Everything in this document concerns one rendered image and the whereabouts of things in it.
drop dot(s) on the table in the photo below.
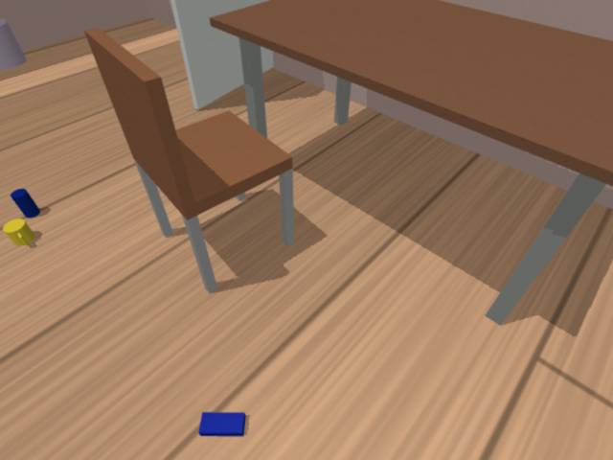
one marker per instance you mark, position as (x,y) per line
(537,88)

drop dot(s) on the chair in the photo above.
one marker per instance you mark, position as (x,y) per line
(198,166)

